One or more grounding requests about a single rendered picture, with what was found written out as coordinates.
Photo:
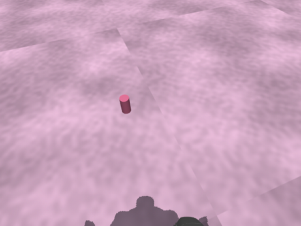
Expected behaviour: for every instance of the can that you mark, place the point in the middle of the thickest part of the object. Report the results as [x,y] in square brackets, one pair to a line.
[125,104]

